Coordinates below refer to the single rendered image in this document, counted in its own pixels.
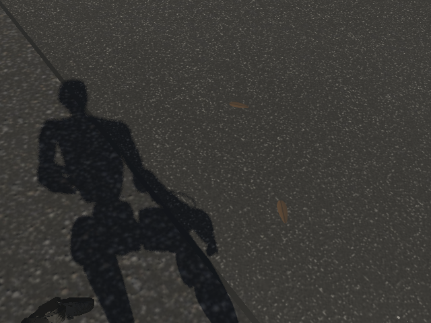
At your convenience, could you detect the robot left hand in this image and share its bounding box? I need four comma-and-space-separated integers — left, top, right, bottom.
21, 297, 94, 323

